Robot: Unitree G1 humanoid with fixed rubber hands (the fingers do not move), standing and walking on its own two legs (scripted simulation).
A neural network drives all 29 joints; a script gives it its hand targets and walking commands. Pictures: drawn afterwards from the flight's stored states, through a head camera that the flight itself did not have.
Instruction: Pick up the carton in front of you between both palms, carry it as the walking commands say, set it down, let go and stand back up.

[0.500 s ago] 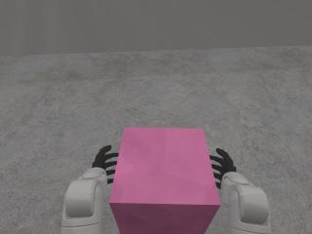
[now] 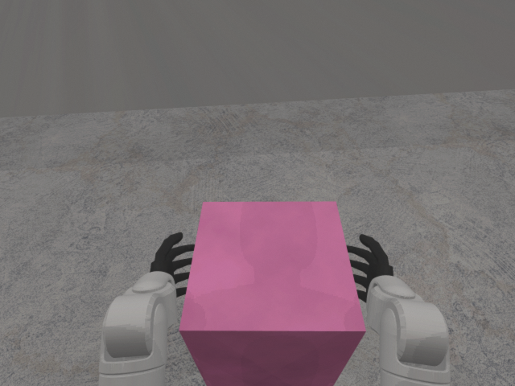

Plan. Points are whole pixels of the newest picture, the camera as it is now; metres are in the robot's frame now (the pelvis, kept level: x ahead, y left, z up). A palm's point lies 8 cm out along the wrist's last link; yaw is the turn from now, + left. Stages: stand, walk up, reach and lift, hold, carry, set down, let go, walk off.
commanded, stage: carry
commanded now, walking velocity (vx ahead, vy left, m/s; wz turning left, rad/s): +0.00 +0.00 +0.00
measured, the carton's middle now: (269, 298) +0.28 +0.00 -0.02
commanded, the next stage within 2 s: none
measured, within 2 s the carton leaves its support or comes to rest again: neither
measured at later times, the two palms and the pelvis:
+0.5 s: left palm (190, 160) +0.52 +0.16 +0.07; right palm (344, 165) +0.51 -0.14 +0.07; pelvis +0.25 +0.03 -0.01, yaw -2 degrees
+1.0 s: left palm (204, 145) +0.58 +0.15 +0.06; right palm (348, 150) +0.57 -0.15 +0.06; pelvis +0.31 +0.01 +0.00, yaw -3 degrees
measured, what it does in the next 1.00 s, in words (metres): walks ahead: left foot, then right foot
